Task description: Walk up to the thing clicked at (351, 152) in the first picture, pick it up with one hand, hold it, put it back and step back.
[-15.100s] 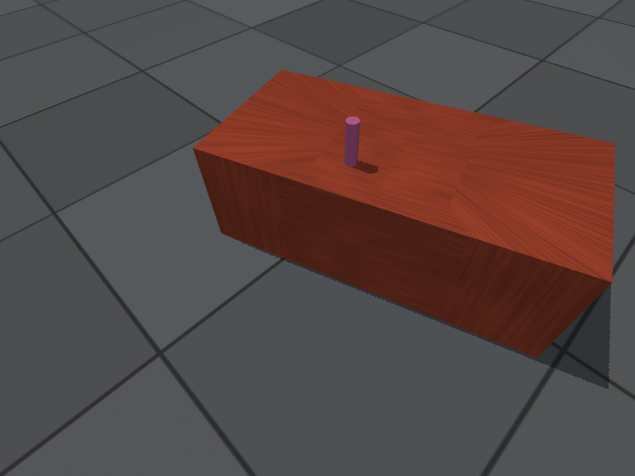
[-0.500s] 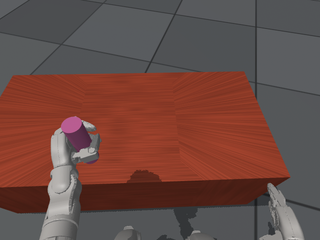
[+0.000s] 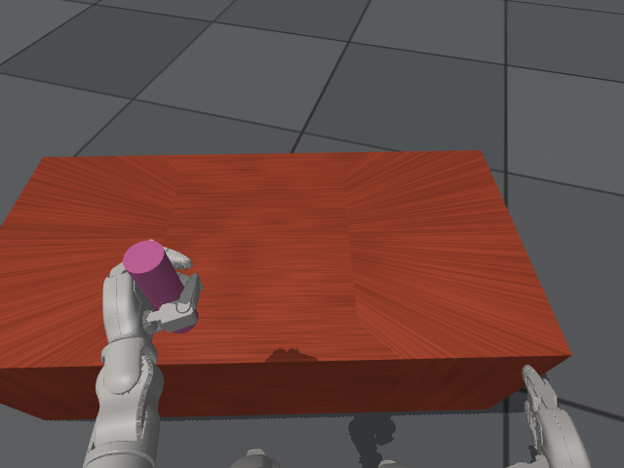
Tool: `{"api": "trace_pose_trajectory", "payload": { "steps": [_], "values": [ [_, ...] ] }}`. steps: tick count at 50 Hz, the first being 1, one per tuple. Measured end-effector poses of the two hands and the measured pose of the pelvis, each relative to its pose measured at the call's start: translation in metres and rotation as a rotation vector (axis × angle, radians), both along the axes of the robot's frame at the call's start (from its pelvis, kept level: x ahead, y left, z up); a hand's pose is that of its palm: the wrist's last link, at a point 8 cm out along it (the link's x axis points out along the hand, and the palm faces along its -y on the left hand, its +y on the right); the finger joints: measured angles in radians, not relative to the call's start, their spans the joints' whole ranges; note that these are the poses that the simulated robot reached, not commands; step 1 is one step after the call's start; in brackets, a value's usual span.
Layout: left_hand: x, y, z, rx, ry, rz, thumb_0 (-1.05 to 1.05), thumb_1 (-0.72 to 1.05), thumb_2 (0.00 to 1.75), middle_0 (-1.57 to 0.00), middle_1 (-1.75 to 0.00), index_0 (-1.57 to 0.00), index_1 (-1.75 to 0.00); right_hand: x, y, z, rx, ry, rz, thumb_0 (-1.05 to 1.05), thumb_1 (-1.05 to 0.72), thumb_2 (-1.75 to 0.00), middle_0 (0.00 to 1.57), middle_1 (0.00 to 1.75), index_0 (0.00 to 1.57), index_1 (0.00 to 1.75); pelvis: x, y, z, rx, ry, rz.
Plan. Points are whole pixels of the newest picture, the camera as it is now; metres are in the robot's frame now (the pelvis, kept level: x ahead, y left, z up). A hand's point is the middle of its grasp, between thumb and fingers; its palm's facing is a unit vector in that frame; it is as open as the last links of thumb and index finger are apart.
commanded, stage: hold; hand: left
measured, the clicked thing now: (165, 291) +0.33 +0.20 +0.05
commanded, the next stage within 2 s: none
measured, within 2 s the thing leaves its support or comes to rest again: neither
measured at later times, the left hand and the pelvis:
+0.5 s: hand (177, 294) +0.32 +0.18 +0.06, palm faces +0.24 -0.97 +0.01, open 5.5 cm; pelvis +0.00 +0.00 +0.01, yaw +0 degrees
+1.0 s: hand (179, 287) +0.33 +0.18 +0.06, palm faces +0.24 -0.97 +0.00, open 5.5 cm; pelvis +0.01 +0.00 +0.01, yaw +0 degrees
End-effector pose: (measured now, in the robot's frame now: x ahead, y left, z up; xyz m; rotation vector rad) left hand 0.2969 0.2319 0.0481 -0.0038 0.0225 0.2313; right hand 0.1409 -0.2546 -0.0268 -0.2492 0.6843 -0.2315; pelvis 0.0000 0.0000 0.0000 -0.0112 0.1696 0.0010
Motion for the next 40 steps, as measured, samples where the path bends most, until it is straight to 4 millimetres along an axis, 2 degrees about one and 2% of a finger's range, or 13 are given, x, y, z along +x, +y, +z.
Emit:
{"api": "trace_pose_trajectory", "payload": {
  "steps": [18,30,40],
  "values": [
    [-0.011,-0.003,0.011,-0.002,-0.002,0.004,-0.01,0.1,1.19,-1.0,-1.16,-1.02,-1.15,-0.001,0.001,-0.004,0.012,0.003,-0.014,-0.01,0.53,-0.05,0.06,0.05,0.05,0.05,-0.001,0.002,0.005,0.001,-0.027,-0.001],
    [-0.012,-0.005,0.005,-0.01,0.017,0.011,-0.01,0.1,1.19,-1.0,-1.16,-1.01,-1.16,-0.004,-0.004,-0.009,0.01,0.029,-0.019,-0.01,0.53,-0.05,0.06,0.05,0.05,0.05,-0.002,0.0,0.006,0.003,-0.026,-0.001],
    [-0.014,-0.003,0.003,-0.002,0.01,0.025,-0.01,0.1,1.19,-1.0,-1.16,-1.01,-1.16,0.002,-0.006,-0.01,0.013,0.024,-0.01,-0.01,0.53,-0.05,0.05,0.05,0.05,0.05,0.001,-0.003,0.006,0.004,-0.021,0.002]
  ]
}}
